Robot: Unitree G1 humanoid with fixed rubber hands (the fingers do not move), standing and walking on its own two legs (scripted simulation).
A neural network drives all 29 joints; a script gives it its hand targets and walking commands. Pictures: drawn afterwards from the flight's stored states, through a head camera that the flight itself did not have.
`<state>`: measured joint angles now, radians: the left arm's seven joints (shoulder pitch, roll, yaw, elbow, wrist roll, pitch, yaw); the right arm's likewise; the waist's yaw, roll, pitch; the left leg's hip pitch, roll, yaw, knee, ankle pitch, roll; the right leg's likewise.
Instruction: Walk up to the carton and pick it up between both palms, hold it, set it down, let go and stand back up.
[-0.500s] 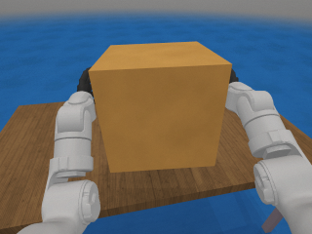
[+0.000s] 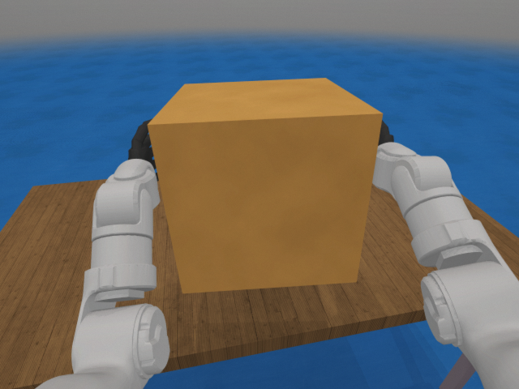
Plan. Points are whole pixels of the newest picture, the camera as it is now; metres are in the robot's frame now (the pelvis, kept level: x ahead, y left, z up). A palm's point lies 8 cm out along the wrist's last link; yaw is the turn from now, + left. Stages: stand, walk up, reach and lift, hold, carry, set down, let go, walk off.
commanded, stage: hold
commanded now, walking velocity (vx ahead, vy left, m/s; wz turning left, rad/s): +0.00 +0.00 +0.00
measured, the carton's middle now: (262, 173) +0.40 +0.01 +0.21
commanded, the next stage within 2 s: none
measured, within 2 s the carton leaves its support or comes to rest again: neither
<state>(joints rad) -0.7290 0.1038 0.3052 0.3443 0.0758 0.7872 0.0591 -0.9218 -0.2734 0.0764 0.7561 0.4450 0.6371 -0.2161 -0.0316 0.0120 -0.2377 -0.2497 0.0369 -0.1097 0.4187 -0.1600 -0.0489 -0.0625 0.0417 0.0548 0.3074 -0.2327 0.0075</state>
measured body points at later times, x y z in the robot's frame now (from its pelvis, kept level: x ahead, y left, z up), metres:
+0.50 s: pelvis -0.01 +0.00 +0.00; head -0.09 +0.02 +0.44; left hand +0.37 +0.19 +0.24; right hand +0.38 -0.17 +0.25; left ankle +0.04 +0.14 -0.74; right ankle -0.04 -0.13 -0.74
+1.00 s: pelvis +0.00 +0.00 +0.00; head -0.09 +0.01 +0.44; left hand +0.37 +0.20 +0.24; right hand +0.39 -0.16 +0.26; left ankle +0.04 +0.14 -0.74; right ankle -0.04 -0.13 -0.74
